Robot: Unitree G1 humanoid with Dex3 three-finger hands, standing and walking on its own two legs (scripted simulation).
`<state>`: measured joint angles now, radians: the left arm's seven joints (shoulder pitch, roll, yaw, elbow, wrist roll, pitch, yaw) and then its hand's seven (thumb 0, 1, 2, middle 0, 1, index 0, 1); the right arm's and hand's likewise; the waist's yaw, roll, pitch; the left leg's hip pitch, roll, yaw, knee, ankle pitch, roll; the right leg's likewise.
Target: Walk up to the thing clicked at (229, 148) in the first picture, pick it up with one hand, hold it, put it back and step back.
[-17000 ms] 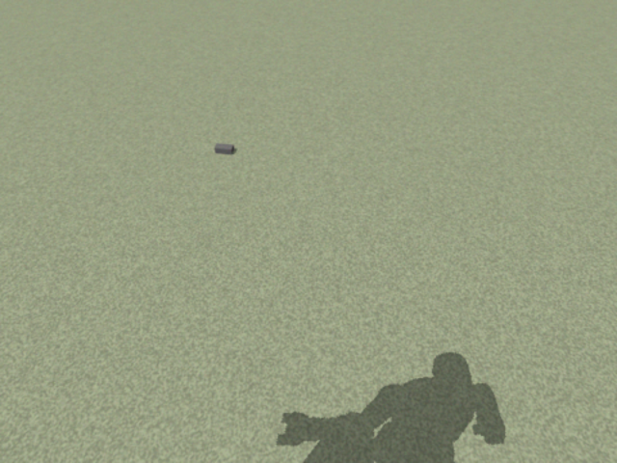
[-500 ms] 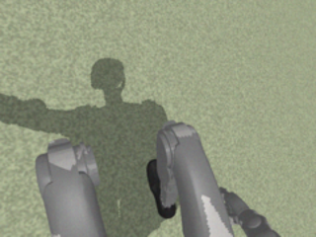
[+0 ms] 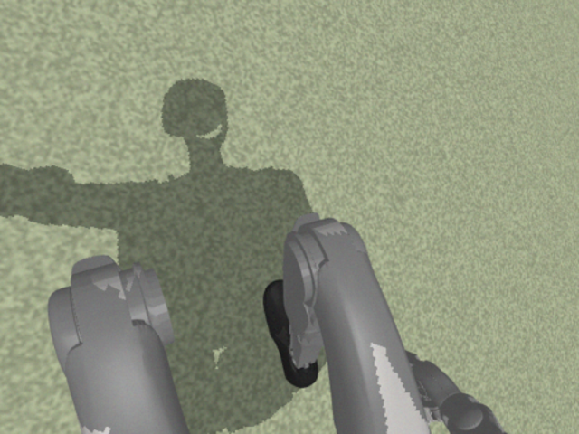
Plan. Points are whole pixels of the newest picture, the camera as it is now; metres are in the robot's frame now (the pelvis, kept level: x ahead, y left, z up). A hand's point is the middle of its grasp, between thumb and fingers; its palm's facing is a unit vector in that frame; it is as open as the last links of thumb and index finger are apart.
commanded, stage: approach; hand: left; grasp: from above
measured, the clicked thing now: out of the picture +0.43 +0.44 -0.29
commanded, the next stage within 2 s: close in in 0.82 s
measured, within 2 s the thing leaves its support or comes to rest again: neither
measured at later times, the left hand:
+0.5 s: hand out of the picture +0.42 +0.44 -0.16, palm faces -0.43 -0.14 -0.89, open 12.4 cm
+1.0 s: hand out of the picture +0.41 +0.44 -0.16, palm faces -0.47 -0.12 -0.88, open 11.9 cm
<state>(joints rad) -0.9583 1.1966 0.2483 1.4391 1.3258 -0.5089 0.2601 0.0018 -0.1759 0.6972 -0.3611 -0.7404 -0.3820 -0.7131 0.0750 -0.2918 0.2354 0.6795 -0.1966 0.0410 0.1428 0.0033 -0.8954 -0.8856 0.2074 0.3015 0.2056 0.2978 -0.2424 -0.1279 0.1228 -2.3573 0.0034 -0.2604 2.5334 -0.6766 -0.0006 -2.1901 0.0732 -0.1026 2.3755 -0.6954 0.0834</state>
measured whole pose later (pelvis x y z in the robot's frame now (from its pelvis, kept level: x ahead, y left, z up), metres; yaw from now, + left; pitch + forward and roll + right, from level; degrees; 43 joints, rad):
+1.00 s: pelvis +0.00 +0.01 +0.00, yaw +0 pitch +28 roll -15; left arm -0.98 1.16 0.20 1.49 1.37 -0.44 0.29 0.00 -0.17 0.74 -0.36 -0.78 -0.38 -0.75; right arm 0.07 -0.30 0.21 0.65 -0.18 0.03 0.14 0.00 -0.90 -0.89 0.21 0.30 0.20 0.30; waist -0.26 -0.08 0.08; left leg -2.38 0.01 -0.24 2.52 -0.65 0.03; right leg -2.20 0.07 -0.09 2.36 -0.68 0.06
